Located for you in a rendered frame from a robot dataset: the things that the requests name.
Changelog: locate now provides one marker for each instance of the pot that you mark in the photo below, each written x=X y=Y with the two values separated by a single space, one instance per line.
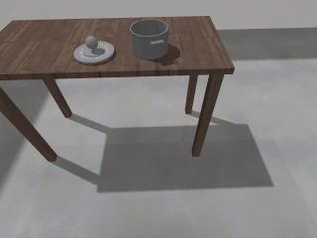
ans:
x=149 y=39

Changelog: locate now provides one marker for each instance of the lid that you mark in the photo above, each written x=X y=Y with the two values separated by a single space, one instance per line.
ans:
x=86 y=55

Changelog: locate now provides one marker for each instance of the knob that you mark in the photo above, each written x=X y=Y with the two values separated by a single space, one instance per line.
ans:
x=91 y=42

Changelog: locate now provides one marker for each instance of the table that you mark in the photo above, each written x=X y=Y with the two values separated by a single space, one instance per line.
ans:
x=44 y=49

